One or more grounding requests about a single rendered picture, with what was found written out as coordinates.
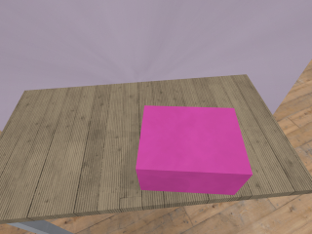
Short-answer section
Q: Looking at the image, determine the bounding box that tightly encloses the carton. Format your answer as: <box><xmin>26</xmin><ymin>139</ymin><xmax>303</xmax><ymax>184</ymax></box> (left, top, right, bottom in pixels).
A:
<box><xmin>136</xmin><ymin>105</ymin><xmax>253</xmax><ymax>195</ymax></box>

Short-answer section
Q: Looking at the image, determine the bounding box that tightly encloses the table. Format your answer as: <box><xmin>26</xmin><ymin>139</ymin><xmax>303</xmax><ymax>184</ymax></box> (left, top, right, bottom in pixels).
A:
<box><xmin>0</xmin><ymin>74</ymin><xmax>312</xmax><ymax>234</ymax></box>

